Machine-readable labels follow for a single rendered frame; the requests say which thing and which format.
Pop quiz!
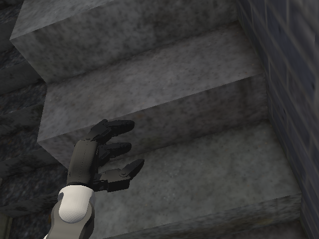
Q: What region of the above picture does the left robot forearm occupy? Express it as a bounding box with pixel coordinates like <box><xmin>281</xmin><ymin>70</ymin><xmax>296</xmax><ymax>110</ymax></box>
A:
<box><xmin>44</xmin><ymin>185</ymin><xmax>96</xmax><ymax>239</ymax></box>

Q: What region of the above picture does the robot left hand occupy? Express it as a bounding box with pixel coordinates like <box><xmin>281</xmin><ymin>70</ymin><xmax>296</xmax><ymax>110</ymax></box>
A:
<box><xmin>65</xmin><ymin>119</ymin><xmax>145</xmax><ymax>192</ymax></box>

